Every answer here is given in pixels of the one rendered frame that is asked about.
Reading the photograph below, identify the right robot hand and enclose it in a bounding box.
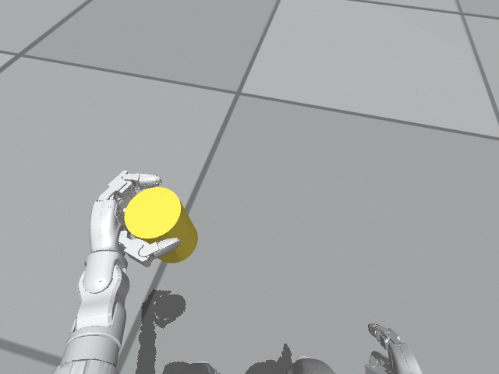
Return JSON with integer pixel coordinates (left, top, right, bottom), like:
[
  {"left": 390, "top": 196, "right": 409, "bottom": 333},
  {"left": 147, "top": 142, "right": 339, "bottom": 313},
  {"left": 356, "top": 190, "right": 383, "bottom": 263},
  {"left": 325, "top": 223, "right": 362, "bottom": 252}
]
[{"left": 365, "top": 323, "right": 423, "bottom": 374}]

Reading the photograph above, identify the left robot hand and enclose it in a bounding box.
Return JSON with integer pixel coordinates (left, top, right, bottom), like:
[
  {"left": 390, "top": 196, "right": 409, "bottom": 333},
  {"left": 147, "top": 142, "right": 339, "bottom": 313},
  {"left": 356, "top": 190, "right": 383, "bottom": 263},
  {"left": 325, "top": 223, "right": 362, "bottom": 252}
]
[{"left": 90, "top": 171, "right": 181, "bottom": 267}]

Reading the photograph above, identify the can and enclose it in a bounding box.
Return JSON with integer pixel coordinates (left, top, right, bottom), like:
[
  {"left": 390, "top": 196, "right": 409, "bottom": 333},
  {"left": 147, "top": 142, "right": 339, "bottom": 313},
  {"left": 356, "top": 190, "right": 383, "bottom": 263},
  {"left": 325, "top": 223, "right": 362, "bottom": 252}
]
[{"left": 124, "top": 187, "right": 198, "bottom": 263}]

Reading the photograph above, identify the left robot arm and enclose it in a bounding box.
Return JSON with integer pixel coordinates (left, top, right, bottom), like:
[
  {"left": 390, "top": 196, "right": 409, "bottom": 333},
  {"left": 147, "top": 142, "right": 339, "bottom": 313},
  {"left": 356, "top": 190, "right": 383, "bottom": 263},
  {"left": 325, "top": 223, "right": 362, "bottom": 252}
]
[{"left": 52, "top": 250, "right": 129, "bottom": 374}]

